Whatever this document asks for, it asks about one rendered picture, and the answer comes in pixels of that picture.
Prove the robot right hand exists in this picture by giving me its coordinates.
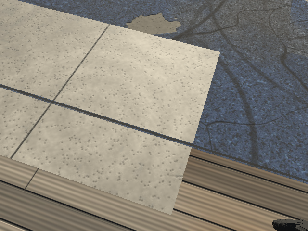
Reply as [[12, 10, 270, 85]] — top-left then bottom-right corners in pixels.
[[272, 218, 308, 231]]

